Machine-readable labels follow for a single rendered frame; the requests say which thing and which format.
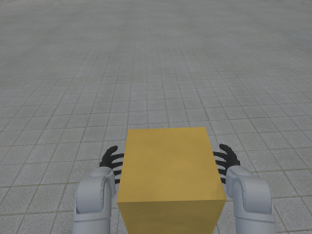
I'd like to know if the right robot hand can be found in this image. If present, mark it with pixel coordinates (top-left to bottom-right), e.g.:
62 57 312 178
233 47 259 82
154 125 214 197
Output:
213 143 241 184

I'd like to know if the left robot hand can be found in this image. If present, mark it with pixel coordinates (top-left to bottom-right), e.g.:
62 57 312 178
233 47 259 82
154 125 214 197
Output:
99 145 124 184

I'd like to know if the carton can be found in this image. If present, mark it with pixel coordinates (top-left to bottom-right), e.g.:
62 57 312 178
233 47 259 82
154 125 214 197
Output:
116 127 227 234

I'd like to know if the left robot forearm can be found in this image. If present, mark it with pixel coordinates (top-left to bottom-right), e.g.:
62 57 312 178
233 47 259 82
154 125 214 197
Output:
72 166 116 234

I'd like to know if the right robot forearm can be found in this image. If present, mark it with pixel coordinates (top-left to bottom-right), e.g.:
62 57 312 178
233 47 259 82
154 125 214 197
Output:
225 165 278 234

